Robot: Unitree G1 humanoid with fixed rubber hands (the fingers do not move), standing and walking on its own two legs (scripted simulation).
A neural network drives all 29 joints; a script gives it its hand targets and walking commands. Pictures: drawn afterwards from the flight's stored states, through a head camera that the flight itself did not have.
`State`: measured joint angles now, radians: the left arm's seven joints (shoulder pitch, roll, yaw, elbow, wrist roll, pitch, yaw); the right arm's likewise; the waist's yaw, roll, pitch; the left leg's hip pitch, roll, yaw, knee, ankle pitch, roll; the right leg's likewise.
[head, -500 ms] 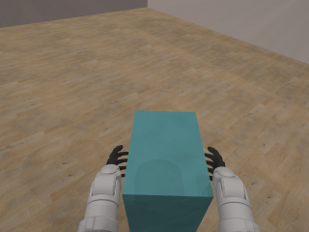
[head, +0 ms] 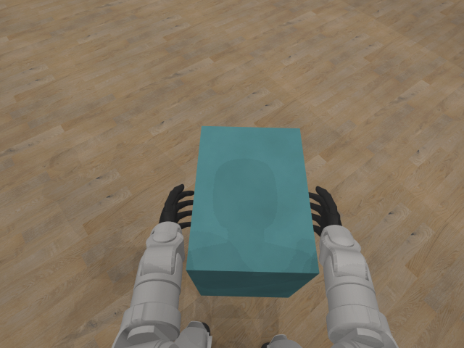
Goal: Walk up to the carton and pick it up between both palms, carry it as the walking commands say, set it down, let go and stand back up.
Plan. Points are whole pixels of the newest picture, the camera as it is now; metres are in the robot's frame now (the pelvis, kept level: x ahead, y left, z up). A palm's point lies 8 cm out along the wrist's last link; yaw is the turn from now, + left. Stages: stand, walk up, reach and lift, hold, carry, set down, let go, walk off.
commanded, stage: set down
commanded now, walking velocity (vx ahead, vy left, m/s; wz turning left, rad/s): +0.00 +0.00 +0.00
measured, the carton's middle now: (247, 216) +0.39 -0.01 -0.11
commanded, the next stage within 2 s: none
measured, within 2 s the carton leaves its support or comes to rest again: neither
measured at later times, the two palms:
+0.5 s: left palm (178, 223) +0.37 +0.14 -0.13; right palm (313, 227) +0.37 -0.15 -0.12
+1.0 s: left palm (186, 222) +0.41 +0.14 -0.21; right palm (302, 225) +0.41 -0.15 -0.20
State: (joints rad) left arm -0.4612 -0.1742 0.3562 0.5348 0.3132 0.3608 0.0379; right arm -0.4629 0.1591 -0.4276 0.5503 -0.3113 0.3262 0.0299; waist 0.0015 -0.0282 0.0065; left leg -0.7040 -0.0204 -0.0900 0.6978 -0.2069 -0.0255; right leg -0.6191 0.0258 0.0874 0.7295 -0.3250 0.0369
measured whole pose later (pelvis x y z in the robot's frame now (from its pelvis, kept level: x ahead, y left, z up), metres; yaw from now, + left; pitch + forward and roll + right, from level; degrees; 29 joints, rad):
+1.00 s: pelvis -0.02 +0.00 -0.14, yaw -1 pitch +41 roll -3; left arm -0.77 -0.10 0.37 0.60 0.25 0.32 0.09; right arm -0.77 0.07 -0.47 0.61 -0.22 0.30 -0.01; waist -0.01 0.00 -0.24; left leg -1.68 -0.08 -0.13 1.34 -0.38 -0.05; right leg -1.58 0.08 0.09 1.38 -0.53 0.07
